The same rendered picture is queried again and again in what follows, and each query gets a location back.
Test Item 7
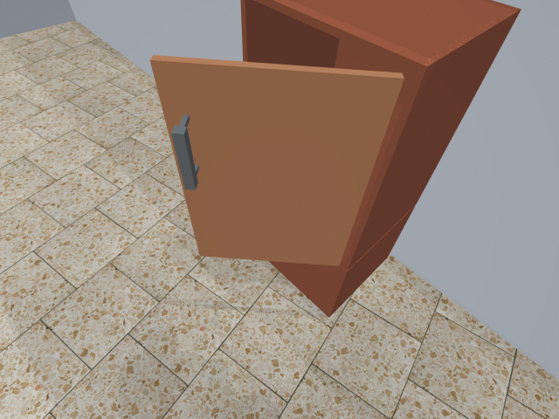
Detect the handle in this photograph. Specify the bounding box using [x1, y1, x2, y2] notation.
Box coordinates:
[171, 114, 199, 190]

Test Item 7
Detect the cupboard door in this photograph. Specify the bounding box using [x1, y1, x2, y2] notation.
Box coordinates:
[150, 55, 404, 266]

